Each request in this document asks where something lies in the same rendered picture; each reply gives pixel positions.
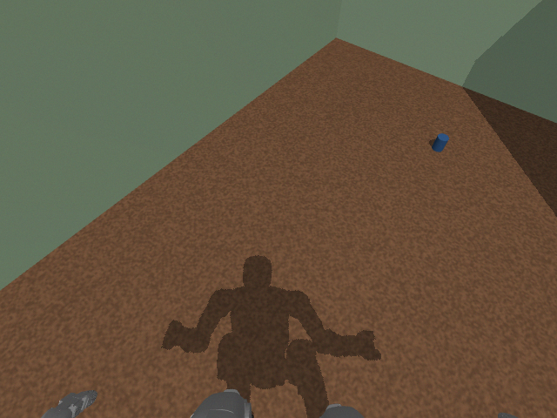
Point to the left robot hand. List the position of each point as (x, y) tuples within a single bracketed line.
[(72, 404)]

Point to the tin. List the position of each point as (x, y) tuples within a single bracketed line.
[(440, 142)]

